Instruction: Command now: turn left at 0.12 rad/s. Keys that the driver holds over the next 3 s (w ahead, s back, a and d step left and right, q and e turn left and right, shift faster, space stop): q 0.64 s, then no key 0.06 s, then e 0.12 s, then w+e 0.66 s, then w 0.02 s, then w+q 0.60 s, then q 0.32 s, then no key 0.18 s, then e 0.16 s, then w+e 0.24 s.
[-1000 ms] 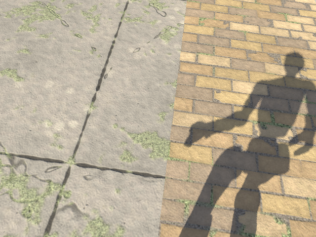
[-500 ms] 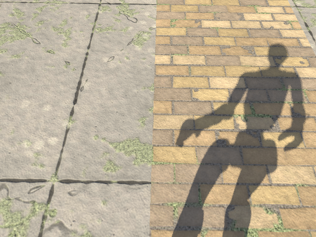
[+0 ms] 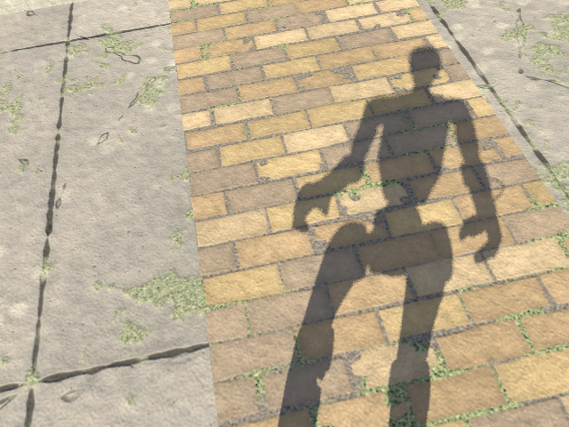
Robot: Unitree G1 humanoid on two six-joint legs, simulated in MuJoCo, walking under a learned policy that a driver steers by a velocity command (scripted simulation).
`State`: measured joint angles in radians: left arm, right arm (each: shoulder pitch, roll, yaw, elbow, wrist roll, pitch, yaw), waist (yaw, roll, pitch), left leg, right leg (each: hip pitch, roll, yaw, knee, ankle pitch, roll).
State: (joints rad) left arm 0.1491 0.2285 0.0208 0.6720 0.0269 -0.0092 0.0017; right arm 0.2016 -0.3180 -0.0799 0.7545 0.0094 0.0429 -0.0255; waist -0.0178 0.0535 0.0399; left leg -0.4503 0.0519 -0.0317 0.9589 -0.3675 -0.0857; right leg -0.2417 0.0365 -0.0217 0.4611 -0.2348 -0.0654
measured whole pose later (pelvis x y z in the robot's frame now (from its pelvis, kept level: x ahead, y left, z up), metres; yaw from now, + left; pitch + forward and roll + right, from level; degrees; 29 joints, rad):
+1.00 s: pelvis +0.02 +0.03 +0.00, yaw +20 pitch +0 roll +1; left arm 0.27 0.26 0.04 0.76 -0.01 -0.01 0.01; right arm 0.18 -0.26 -0.03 0.69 0.00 -0.03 -0.01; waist 0.01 0.01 0.00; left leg -0.25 -0.06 -0.04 0.64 -0.46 0.01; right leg -0.24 0.02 0.09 0.51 -0.29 -0.02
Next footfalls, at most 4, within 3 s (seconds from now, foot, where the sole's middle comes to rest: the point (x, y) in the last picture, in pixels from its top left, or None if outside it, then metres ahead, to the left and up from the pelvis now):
0.36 left None -0.01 0.14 -0.78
0.84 right None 0.09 -0.08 -0.78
1.50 right None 0.40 -0.06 -0.78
2.06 left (252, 340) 0.69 0.16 -0.78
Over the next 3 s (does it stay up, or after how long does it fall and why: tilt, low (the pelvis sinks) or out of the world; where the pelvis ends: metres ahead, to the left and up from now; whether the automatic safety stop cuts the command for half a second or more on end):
stays up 0.82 0.08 0.00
